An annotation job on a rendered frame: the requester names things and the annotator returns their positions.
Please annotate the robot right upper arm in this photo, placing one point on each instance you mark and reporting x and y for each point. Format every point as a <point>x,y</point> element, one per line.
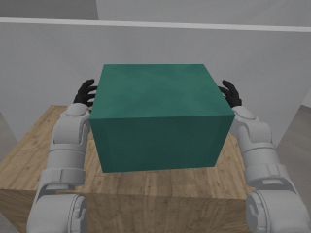
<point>276,211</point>

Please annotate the robot left forearm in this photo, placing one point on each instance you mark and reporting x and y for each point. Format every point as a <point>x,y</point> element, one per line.
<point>67,152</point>

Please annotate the robot right forearm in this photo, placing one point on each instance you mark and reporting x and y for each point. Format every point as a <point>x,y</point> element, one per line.
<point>263,167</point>

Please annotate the carton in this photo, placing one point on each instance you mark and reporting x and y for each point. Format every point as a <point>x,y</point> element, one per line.
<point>148,117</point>

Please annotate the robot right hand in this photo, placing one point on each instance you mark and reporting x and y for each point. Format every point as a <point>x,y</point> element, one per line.
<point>231,94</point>

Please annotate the robot left hand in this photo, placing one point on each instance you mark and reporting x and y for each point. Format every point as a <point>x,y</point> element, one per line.
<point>83,93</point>

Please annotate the pedestal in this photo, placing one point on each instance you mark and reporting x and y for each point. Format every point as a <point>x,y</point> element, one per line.
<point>187,200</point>

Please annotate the robot left upper arm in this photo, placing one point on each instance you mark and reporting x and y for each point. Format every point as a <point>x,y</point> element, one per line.
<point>59,213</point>

